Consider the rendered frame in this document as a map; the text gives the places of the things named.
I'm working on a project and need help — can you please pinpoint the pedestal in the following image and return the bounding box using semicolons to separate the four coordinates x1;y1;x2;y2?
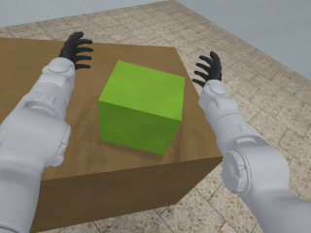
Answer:
0;37;224;233

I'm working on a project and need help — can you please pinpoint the right robot forearm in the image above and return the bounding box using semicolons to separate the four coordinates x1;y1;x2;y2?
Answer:
198;80;290;180

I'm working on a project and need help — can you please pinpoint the left robot upper arm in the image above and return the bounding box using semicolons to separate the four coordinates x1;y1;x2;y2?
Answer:
0;106;72;233

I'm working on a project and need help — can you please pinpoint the right robot upper arm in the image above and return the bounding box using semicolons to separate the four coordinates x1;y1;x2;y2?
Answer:
221;146;311;233

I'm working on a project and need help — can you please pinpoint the robot left hand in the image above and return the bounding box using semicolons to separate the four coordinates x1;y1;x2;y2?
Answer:
59;31;93;70

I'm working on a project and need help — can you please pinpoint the robot right hand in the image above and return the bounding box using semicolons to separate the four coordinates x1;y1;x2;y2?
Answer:
192;51;223;87

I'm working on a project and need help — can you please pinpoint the carton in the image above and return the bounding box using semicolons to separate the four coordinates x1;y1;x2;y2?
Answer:
98;60;185;155

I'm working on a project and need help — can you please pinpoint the left robot forearm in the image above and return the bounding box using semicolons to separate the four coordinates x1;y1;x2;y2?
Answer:
0;57;76;148

